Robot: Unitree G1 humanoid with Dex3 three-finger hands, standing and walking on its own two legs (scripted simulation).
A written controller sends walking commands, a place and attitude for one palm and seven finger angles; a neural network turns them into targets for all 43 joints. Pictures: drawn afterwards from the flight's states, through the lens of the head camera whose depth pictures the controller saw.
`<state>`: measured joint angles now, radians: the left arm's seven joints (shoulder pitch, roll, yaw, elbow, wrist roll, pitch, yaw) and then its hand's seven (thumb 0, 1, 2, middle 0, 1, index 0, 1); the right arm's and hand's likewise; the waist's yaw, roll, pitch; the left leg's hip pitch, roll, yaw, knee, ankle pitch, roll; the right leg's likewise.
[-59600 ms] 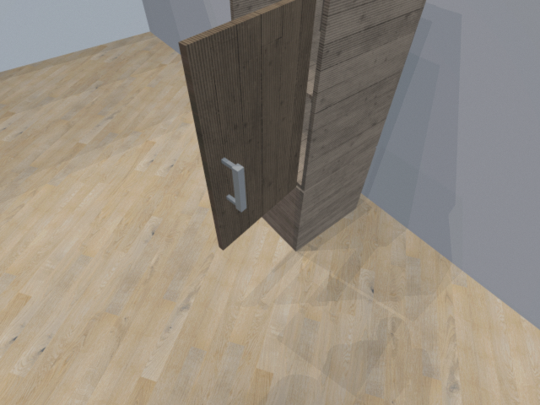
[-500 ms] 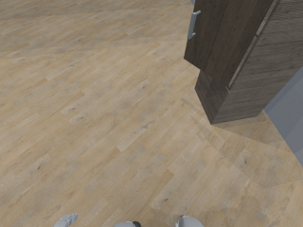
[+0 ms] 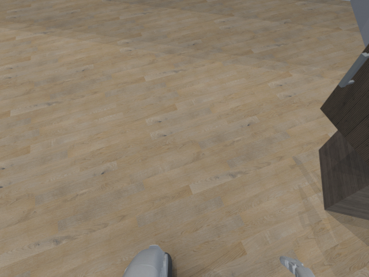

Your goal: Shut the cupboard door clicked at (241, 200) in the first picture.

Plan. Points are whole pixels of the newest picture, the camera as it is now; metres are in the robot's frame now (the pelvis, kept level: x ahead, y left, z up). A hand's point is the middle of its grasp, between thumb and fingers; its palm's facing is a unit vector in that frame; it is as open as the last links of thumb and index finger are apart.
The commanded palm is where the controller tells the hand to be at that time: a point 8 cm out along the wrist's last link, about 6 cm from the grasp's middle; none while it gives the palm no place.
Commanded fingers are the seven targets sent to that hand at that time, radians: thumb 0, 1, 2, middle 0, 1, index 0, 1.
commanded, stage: walk to a spot facing it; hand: left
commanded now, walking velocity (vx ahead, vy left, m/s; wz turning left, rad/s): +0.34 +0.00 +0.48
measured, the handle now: (356, 70) +0.82 -0.56 -0.07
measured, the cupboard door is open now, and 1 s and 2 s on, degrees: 31 31 31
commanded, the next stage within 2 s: turn to face it in 0.74 s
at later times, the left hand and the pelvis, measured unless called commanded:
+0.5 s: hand (126, 199) +0.30 +0.19 -0.14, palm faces +0.16 -0.96 -0.22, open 7.4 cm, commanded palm none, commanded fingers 0.00 0.90 0.90 -0.20 -0.30 -0.20 -0.30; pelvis +0.21 -0.01 -0.01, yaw +10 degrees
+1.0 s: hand (105, 209) +0.28 +0.26 -0.19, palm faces +0.45 -0.86 -0.23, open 7.4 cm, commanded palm none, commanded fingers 0.00 0.90 0.90 -0.20 -0.30 -0.20 -0.30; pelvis +0.35 +0.07 -0.01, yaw +23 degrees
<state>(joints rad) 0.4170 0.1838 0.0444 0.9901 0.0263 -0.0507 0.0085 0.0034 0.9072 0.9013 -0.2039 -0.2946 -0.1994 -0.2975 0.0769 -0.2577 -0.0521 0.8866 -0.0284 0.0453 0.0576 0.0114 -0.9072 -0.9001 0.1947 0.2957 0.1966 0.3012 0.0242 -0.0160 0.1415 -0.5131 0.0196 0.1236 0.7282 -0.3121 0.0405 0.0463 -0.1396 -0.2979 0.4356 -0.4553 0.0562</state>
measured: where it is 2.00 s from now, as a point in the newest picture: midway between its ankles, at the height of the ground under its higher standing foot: (175, 218)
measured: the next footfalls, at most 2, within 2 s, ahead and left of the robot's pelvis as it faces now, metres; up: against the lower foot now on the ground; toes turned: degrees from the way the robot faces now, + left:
left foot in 0.04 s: +0.14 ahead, +0.11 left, +0.00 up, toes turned +7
right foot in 0.46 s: +0.32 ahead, -0.11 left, +0.00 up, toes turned +3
